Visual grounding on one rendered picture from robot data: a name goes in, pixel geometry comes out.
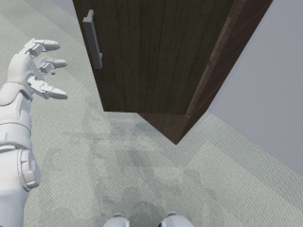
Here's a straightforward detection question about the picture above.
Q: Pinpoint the handle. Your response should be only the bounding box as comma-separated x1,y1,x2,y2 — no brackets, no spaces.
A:
82,9,102,69

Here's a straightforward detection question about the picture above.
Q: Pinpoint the robot thigh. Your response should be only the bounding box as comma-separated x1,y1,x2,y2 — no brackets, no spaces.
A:
103,217,130,227
161,215,194,227

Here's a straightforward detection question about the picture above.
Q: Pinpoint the robot left upper arm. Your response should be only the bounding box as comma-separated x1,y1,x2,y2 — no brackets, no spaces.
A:
0,148,42,227

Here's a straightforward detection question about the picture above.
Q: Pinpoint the cupboard door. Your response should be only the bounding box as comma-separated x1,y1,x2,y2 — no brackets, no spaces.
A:
72,0,235,115

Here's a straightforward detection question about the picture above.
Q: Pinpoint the left robot hand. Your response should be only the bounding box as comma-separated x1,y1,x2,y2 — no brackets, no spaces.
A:
7,38,68,99

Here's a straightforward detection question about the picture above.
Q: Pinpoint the right robot thigh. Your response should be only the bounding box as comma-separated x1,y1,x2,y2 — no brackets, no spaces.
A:
161,215,194,227

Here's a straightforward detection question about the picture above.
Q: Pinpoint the left robot thigh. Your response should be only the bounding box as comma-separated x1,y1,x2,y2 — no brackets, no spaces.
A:
103,217,130,227

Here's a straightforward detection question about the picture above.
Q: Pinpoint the robot left forearm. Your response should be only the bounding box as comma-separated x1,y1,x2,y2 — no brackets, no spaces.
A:
0,82,33,153

